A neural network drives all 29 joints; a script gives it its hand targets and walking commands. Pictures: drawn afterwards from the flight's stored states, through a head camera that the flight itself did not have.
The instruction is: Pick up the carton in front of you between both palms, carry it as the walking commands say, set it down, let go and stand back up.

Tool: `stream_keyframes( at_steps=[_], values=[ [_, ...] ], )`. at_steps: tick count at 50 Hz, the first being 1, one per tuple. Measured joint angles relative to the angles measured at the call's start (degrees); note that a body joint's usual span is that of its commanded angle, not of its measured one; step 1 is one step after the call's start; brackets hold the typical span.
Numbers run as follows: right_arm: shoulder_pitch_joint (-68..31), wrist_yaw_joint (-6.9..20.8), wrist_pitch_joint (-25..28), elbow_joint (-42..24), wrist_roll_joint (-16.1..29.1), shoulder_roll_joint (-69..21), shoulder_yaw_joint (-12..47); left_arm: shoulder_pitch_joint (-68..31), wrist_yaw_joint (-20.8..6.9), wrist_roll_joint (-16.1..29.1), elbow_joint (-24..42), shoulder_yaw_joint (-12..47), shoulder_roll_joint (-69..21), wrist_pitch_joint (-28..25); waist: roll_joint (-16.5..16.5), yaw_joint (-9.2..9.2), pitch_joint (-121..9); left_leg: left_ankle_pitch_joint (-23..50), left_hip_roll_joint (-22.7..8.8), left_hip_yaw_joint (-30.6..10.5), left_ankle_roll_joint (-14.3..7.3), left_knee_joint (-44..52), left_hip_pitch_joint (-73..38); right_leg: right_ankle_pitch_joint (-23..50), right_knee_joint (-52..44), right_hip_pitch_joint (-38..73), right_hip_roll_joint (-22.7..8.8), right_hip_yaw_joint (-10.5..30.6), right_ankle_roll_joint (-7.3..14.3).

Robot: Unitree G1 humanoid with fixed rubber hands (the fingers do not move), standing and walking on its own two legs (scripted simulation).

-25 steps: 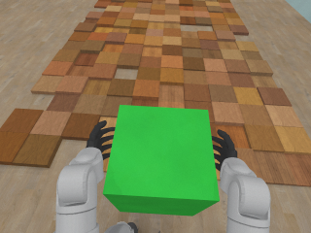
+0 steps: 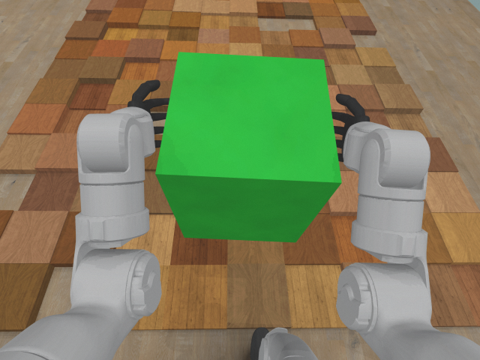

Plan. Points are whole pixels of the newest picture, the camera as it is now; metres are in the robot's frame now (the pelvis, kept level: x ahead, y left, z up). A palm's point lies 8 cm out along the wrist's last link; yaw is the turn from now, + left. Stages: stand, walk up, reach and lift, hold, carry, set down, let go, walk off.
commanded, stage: carry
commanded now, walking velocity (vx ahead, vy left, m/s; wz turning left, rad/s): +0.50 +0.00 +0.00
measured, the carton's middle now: (245, 160) +0.40 -0.01 +0.09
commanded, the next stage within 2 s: none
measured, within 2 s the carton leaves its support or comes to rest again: neither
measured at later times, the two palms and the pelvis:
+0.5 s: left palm (167, 24) +0.75 +0.16 +0.14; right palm (302, 32) +0.73 -0.13 +0.14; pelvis +0.34 +0.01 +0.01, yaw -1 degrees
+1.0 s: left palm out of the picture +1.02 +0.14 +0.19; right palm out of the picture +1.04 -0.16 +0.18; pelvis +0.65 -0.02 +0.05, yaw +0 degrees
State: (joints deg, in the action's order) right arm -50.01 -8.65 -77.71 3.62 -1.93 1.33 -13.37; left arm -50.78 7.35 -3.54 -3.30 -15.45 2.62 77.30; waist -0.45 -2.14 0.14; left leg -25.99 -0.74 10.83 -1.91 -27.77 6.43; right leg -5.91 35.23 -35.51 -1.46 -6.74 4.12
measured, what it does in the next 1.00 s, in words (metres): climbs: left foot, then right foot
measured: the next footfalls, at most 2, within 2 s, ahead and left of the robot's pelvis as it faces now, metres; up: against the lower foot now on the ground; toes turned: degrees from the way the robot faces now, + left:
left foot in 0.40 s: +0.47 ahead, +0.09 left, +0.02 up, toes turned +4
right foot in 0.80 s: +0.71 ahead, -0.09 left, +0.03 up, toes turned -5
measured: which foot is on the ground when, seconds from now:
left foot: down 0.00-0.06, up 0.08-0.38, down 0.40-0.82, up 0.84-1.00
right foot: down 0.00-0.42, up 0.44-0.78, down 0.80-1.00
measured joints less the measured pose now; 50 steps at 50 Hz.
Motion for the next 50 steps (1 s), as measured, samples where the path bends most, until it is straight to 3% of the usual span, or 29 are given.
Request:
stream_keyframes(
  at_steps=[2,3,6,8,13,18,20,21,24,27,32,37,40,42,45,47,50],
  values=[
    [-1.50,0.03,-0.43,1.63,0.24,1.13,-0.51,-2.07,0.02,-0.27,-2.95,-0.23,-0.18,-0.58,1.25,1.32,0.10,-2.18,-1.92,-0.15,0.31,-9.84,1.55,-1.66,-2.60,5.05,1.05,-1.92,1.06],
    [-2.23,0.06,-0.31,2.30,0.43,1.75,-0.91,-2.95,0.06,-0.49,-4.10,-0.27,-0.45,-1.24,2.24,2.28,0.73,-0.89,-2.43,-2.37,0.38,-18.63,4.64,-2.66,-0.54,5.05,1.69,-2.36,1.21],
    [-2.27,0.25,-0.30,2.82,0.06,1.76,-3.08,-3.11,0.43,-1.12,-5.49,-0.39,-1.83,-2.21,1.97,4.33,2.88,-1.83,0.30,-8.47,-0.24,-43.08,16.31,-7.83,1.26,7.04,2.03,-2.14,1.23],
    [-1.66,0.31,-0.88,1.35,-0.97,0.55,-4.34,-1.25,0.71,-0.99,-3.32,-0.71,-2.75,-1.92,1.19,5.33,4.49,-0.26,0.91,-9.33,-0.65,-48.62,23.23,-8.66,-1.22,9.87,1.90,-1.75,0.29],
    [0.86,0.39,-0.43,-8.36,-2.83,-3.04,-5.22,4.19,2.22,0.43,8.65,-1.52,-5.33,-2.25,0.03,7.30,8.74,1.74,-0.28,-9.16,-0.98,-42.37,36.04,-11.80,-5.82,17.04,1.29,-0.71,0.23],
    [3.18,1.34,1.61,-16.79,-3.12,-5.26,-4.47,5.90,2.41,1.72,16.79,-2.22,-6.17,-3.56,0.23,7.45,9.81,13.65,0.48,-6.80,-1.69,-15.86,35.30,-17.91,-6.12,24.21,0.80,0.07,-1.34],
    [3.07,1.39,2.41,-16.46,-3.61,-5.51,-3.47,5.47,2.04,2.00,16.78,-2.43,-5.11,-3.53,0.43,5.99,9.20,23.32,1.37,-4.31,-2.83,-6.12,30.00,-20.97,0.54,25.17,0.28,-0.41,-1.79],
    [2.77,1.38,3.08,-15.85,-4.03,-5.54,-3.05,4.51,1.71,2.18,15.73,-2.35,-4.11,-3.71,-0.87,4.95,9.45,23.83,2.13,-3.39,-3.50,-7.94,29.57,-19.93,7.44,23.53,-0.73,0.94,-1.78],
    [2.32,1.26,3.93,-12.42,-4.46,-5.06,-2.15,2.94,0.09,2.45,11.69,-2.49,-2.52,-3.82,-0.97,2.09,9.42,15.73,2.65,-3.41,-4.29,-11.14,27.34,-21.81,34.72,13.50,1.99,7.49,-1.50],
    [4.03,0.87,2.95,-11.27,-3.60,-4.85,-2.47,3.12,-0.47,0.57,9.74,-2.56,-3.56,-2.62,0.59,-0.26,8.69,13.90,2.11,-4.25,-3.07,-7.11,22.56,-20.10,41.93,5.41,2.69,7.72,-1.39],
    [5.51,0.33,2.64,-12.57,-1.09,-4.07,-3.38,3.72,-0.93,-2.07,11.37,-1.77,-5.44,-1.93,1.87,-3.04,7.90,11.74,0.97,-5.28,-3.35,-0.70,14.42,-19.43,27.95,-2.90,1.74,6.08,-2.29],
    [3.61,0.18,2.97,-11.29,0.45,-2.82,-3.44,3.54,-1.03,-3.18,12.64,-1.15,-5.40,-1.79,0.92,-3.87,5.08,7.15,1.20,-5.78,-2.20,0.58,7.60,-7.63,7.49,-3.24,1.64,4.04,-2.06],
    [2.14,0.22,2.61,-7.43,0.66,-1.57,-2.72,2.64,-1.05,-3.39,9.62,-1.13,-4.60,-1.28,-0.54,-2.52,2.54,5.84,1.73,-4.52,-0.89,-5.34,5.32,2.75,-5.45,3.26,2.03,1.85,-0.67],
    [0.68,0.48,2.38,-3.87,0.64,0.04,-2.00,1.89,-0.69,-3.64,6.26,-0.89,-4.49,-1.82,1.72,-0.36,1.90,5.58,0.31,-6.25,-0.41,-16.93,7.68,0.85,-3.38,5.06,3.53,0.65,0.47],
    [0.34,0.84,1.68,0.56,0.14,0.82,-1.91,1.40,-0.47,-3.34,0.91,-0.47,-3.97,-1.79,1.07,2.06,1.17,0.82,2.26,-9.85,-0.29,-35.32,15.75,-4.39,-2.31,7.83,3.46,0.77,1.13],
    [0.47,0.85,0.73,2.19,-0.78,0.25,-1.97,2.25,-0.31,-2.54,-0.65,-0.53,-3.58,-1.14,0.38,3.30,0.90,2.23,2.08,-10.04,0.04,-37.22,20.28,-4.94,-4.86,10.61,3.15,0.96,0.58],
    [1.12,0.90,0.15,2.85,-2.19,-0.88,-2.26,3.71,-0.05,-1.37,-1.52,-0.64,-3.31,-1.11,-0.16,5.00,0.95,4.56,0.72,-10.03,1.01,-32.69,25.65,-5.68,-8.80,14.76,2.82,1.06,1.05]
  ],
)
